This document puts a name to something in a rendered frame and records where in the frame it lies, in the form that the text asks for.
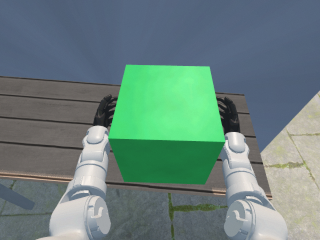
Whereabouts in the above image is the robot left upper arm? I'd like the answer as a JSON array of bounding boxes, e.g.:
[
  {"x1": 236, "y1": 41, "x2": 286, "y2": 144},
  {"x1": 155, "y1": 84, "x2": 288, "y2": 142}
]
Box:
[{"x1": 36, "y1": 195, "x2": 111, "y2": 240}]

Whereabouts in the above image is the right robot forearm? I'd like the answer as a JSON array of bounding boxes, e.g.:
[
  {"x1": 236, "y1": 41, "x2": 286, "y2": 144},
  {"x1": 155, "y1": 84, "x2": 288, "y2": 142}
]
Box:
[{"x1": 220, "y1": 132, "x2": 288, "y2": 240}]

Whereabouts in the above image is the left robot hand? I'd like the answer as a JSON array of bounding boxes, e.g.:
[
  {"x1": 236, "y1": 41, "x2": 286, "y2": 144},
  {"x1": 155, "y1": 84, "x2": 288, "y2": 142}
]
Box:
[{"x1": 92, "y1": 94, "x2": 118, "y2": 129}]

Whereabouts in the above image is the robot right upper arm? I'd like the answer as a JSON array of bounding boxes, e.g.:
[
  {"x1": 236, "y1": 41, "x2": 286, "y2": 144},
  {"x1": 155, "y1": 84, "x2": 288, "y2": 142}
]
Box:
[{"x1": 224, "y1": 199, "x2": 288, "y2": 240}]

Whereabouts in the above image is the table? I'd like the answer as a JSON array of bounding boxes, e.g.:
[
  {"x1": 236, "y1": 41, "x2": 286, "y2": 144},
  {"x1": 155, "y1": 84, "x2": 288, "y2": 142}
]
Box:
[{"x1": 0, "y1": 75, "x2": 273, "y2": 210}]

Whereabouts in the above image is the carton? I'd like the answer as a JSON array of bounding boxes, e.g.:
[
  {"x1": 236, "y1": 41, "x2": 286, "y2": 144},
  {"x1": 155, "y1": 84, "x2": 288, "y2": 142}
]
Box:
[{"x1": 108, "y1": 64, "x2": 226, "y2": 185}]

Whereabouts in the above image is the right robot hand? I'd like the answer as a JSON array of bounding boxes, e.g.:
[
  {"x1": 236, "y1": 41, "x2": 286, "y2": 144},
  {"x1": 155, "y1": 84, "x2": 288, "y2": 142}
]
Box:
[{"x1": 216, "y1": 96, "x2": 241, "y2": 135}]

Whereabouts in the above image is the left robot forearm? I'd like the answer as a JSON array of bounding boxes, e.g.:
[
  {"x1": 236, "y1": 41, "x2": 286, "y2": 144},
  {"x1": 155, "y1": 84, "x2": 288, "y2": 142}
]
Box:
[{"x1": 49, "y1": 125, "x2": 110, "y2": 236}]

